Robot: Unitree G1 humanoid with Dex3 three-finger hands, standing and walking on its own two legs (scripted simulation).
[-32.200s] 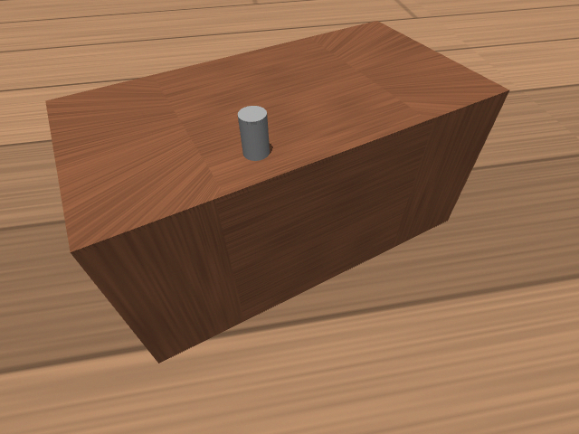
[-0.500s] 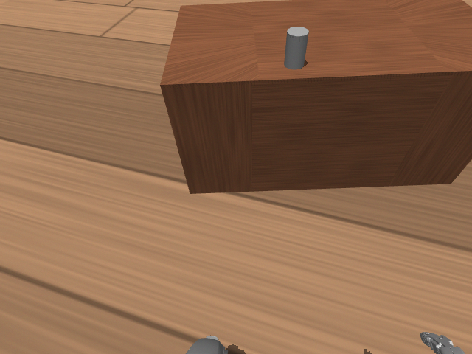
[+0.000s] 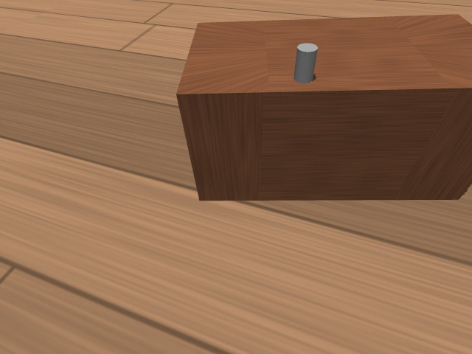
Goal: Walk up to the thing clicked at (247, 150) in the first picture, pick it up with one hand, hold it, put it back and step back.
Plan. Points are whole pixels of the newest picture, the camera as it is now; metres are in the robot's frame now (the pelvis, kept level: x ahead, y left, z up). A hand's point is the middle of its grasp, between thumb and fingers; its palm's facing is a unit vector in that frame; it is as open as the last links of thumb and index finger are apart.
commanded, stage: step back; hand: right
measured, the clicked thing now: (305, 63) +1.11 -0.19 -0.05
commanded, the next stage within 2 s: stand in 0.58 s
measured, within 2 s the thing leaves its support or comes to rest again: neither
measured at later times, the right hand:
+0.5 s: hand out of the picture +0.16 -0.21 -0.15, palm faces -0.05 +0.93 -0.36, open 7.4 cm
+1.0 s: hand out of the picture +0.12 -0.22 -0.13, palm faces -0.03 +0.94 -0.33, open 7.4 cm
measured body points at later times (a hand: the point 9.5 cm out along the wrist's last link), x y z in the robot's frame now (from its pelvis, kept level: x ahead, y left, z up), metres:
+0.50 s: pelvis +0.05 +0.04 +0.00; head +0.08 +0.05 +0.45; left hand +0.12 +0.36 -0.13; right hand +0.16 -0.25 -0.12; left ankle +0.06 +0.16 -0.73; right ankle +0.02 -0.10 -0.73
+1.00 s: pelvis +0.03 +0.03 +0.02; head +0.04 +0.03 +0.47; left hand +0.11 +0.33 -0.11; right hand +0.12 -0.27 -0.11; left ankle +0.06 +0.16 -0.73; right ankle +0.02 -0.10 -0.73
